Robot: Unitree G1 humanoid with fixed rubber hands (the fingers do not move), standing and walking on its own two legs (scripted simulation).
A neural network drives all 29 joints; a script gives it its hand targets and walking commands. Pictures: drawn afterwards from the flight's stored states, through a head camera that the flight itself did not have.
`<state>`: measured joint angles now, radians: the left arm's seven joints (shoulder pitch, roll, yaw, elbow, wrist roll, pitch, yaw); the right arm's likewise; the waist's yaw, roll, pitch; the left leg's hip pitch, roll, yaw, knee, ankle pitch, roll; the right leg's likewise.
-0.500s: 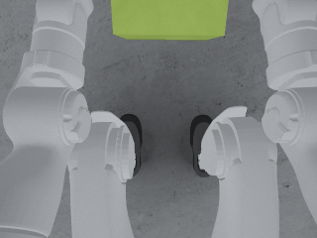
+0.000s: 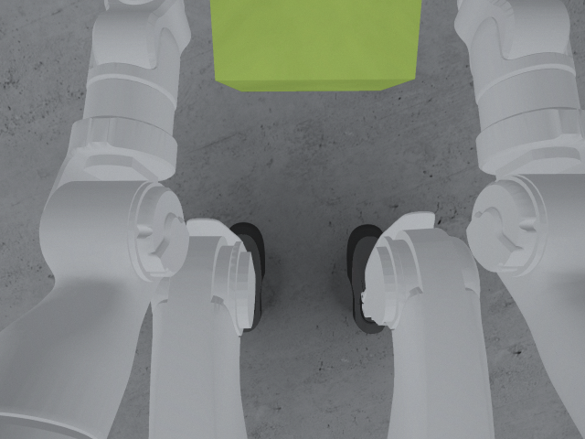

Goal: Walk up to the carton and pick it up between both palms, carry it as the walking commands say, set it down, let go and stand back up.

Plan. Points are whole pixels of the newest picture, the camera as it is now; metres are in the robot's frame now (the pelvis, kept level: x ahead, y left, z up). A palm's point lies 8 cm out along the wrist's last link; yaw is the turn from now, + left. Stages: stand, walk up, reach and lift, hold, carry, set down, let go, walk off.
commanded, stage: reach and lift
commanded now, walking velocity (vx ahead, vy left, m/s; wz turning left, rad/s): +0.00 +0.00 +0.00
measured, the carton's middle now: out of the picture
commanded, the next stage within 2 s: none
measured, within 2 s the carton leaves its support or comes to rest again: neither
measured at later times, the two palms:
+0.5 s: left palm out of the picture +0.55 +0.13 -0.08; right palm out of the picture +0.55 -0.15 -0.08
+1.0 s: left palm out of the picture +0.53 +0.14 -0.01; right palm out of the picture +0.53 -0.15 +0.00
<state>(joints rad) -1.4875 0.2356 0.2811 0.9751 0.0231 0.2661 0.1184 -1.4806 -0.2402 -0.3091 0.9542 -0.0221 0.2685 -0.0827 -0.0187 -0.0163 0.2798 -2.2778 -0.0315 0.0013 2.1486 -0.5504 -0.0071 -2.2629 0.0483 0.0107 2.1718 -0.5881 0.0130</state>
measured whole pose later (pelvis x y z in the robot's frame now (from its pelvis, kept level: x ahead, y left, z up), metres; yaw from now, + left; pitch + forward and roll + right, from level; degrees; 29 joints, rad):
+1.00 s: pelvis +0.00 +0.00 +0.08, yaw +0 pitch +46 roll +1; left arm -1.21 0.05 0.44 0.71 0.20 0.39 0.10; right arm -1.23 -0.04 -0.46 0.70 -0.20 0.37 -0.12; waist -0.01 -0.01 -0.04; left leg -2.15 -0.03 -0.01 1.85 -0.50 -0.01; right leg -2.15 0.06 0.03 1.87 -0.53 0.01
